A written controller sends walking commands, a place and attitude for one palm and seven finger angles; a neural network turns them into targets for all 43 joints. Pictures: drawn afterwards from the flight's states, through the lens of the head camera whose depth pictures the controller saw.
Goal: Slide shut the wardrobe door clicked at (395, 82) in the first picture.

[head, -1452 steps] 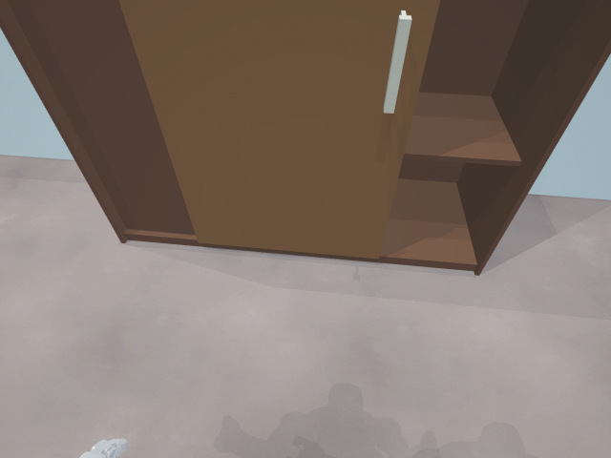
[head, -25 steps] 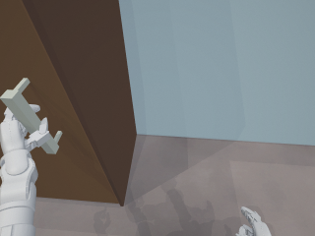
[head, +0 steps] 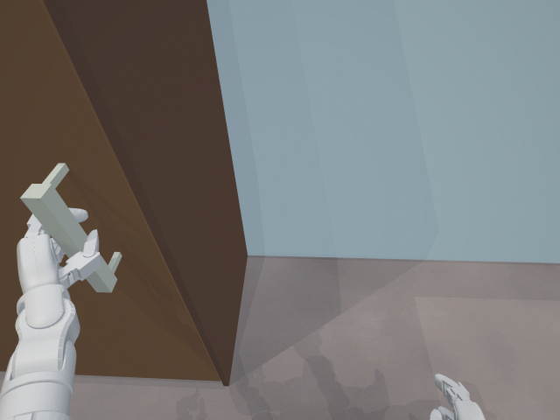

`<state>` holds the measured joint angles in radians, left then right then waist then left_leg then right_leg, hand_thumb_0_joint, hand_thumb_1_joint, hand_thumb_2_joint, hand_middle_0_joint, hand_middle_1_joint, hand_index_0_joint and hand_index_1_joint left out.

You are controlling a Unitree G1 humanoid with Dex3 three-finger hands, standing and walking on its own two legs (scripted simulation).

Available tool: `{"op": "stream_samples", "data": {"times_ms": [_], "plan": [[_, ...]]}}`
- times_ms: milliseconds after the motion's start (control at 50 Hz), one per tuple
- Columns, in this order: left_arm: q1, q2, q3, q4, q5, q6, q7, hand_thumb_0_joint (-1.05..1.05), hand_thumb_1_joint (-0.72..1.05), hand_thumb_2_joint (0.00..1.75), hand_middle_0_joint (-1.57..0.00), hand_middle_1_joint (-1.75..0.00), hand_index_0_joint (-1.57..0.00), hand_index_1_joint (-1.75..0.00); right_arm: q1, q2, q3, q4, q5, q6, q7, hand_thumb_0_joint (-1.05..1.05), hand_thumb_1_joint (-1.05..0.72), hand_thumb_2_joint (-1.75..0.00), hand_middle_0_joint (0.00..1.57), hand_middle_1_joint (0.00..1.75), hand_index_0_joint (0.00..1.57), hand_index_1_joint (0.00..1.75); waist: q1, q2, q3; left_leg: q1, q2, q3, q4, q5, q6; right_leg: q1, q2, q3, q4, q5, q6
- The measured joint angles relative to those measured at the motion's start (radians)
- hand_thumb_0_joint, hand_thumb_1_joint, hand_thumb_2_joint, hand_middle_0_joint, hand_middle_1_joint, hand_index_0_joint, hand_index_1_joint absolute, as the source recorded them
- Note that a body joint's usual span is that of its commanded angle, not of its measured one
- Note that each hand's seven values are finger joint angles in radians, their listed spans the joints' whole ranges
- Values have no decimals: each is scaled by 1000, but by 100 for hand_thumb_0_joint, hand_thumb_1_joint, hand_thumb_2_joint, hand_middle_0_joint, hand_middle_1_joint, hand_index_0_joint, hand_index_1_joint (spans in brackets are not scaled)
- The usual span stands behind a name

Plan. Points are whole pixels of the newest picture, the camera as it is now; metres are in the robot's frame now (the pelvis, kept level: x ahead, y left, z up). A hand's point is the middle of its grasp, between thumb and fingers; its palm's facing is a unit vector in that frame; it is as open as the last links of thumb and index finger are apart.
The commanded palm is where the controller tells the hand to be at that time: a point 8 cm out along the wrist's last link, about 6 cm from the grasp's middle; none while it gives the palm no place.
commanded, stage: loosen the grip on the handle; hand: left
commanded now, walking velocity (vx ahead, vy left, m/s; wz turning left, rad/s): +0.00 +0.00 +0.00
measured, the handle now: (84, 233) +0.35 +0.33 +0.09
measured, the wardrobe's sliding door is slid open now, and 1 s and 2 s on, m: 0.00 0.00 0.00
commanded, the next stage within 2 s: slip the hand off the handle in 0.64 s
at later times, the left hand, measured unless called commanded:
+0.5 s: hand (90, 257) +0.31 +0.30 +0.08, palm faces +0.57 -0.78 -0.26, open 12.9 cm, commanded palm +0.26 +0.33 +0.09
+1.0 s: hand (59, 269) +0.30 +0.35 +0.06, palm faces +0.62 -0.73 -0.28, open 14.6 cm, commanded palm +0.26 +0.37 +0.08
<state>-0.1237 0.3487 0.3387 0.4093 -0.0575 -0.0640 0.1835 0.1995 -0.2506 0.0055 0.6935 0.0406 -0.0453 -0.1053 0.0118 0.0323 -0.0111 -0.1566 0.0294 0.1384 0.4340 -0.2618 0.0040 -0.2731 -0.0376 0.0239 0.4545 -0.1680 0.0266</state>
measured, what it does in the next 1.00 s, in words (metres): stands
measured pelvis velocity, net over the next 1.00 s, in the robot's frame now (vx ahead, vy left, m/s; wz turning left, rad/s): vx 0.03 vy -0.01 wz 0.11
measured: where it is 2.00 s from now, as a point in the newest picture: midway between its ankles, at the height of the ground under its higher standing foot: outside the picture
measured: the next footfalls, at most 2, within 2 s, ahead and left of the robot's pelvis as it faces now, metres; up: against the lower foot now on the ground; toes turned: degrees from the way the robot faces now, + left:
none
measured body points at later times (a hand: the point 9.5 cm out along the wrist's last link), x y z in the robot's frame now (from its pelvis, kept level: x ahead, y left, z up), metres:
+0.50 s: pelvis +0.02 -0.02 +0.00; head +0.04 -0.02 +0.45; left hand +0.28 +0.34 +0.09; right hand +0.18 -0.27 -0.11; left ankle -0.02 +0.11 -0.74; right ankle +0.05 -0.14 -0.74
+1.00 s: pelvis +0.03 -0.01 -0.01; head +0.07 +0.00 +0.43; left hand +0.26 +0.39 +0.08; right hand +0.21 -0.25 -0.12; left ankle -0.02 +0.11 -0.74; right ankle +0.05 -0.14 -0.74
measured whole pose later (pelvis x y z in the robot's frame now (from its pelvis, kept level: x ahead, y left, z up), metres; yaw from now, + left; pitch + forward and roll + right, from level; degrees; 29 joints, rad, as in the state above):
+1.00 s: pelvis +0.03 -0.01 -0.01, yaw +6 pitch +5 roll -1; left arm -0.12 0.38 0.46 0.32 -0.02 -0.07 0.09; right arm 0.20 -0.23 -0.03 0.73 -0.02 -0.09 -0.10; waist 0.03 0.00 -0.02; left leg -0.34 0.04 0.01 0.63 -0.38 -0.02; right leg -0.39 -0.04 -0.09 0.60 -0.30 0.01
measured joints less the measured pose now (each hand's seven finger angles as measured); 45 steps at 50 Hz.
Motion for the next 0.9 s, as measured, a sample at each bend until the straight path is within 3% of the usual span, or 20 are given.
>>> {"op": "stream_samples", "data": {"times_ms": [60,80,100,120,220,320,440,540,620,760,900], "plan": [[2,-5,-6,-2,0,-5,0,-7,61,71,-34,-132,-35,-140,-7,4,3,-6,-1,2,0,1,-90,-90,20,30,20,30,3,3,-1,-1,-3,1,-2,0,3,-1,-3,1,-1,0,3],[-15,2,2,-4,20,-7,-25,-7,60,71,-35,-132,-35,-140,3,6,10,-31,5,1,-2,1,-90,-90,20,30,20,30,4,-2,12,-6,-6,-5,5,-1,5,-6,-5,-2,13,-13,5],[-62,13,7,24,79,-13,-58,-8,56,71,-35,-133,-36,-140,19,15,4,-40,-21,-22,8,1,-90,-90,20,30,20,30,10,-17,31,-3,-15,-17,2,4,5,-1,-14,-9,18,-5,0],[-111,17,10,53,107,-7,-79,-8,52,70,-36,-133,-37,-140,32,24,1,-33,-36,-45,24,1,-90,-90,20,30,20,30,13,-30,44,1,-22,-36,-11,18,3,9,-21,-26,14,-6,-3],[-182,-6,37,48,54,58,-80,-6,38,67,-41,-137,-41,-140,52,41,15,20,-47,-88,57,1,-90,-90,20,30,20,30,30,-70,50,-13,-10,-80,-26,40,-14,19,-13,-72,-19,1,-20],[-129,-4,-2,-23,120,69,-40,-2,11,53,-37,-135,-43,-140,40,12,-2,35,-58,-95,47,1,-90,-90,20,30,20,30,14,-42,60,-38,0,-98,7,19,-18,11,-6,-90,-10,-11,-25],[-63,-14,29,-84,33,63,-49,0,-28,33,-37,-133,-41,-136,28,0,-27,59,-53,-83,31,1,-90,-90,20,30,20,30,8,-29,42,-56,12,-106,29,-6,-25,-2,5,-99,6,-35,-29],[-43,-2,29,-71,48,55,-52,0,-45,25,-34,-128,-37,-130,17,-5,-33,56,-53,-70,25,1,-90,-90,20,30,20,30,5,-35,28,-82,17,-119,65,-34,-32,-25,7,-111,45,-70,-33],[-30,-3,47,-77,38,53,-57,0,-51,22,-31,-123,-33,-124,4,-6,-40,47,-56,-61,20,1,-90,-90,20,30,20,30,8,-34,26,-104,22,-121,91,-53,-34,-46,11,-112,67,-87,-34],[29,-13,40,-158,28,0,-62,-1,-54,20,-27,-118,-28,-118,3,1,-47,41,-55,-56,21,1,-90,-90,20,30,20,30,14,-23,-7,-125,22,-121,135,-92,-31,-65,9,-110,106,-121,-29],[25,13,93,-84,11,54,-101,-1,-55,20,-26,-116,-26,-116,-7,19,-34,28,-44,-34,7,1,-90,-90,20,30,20,30,17,-30,-8,-146,18,-117,157,-103,-26,-88,3,-104,129,-131,-24]]}}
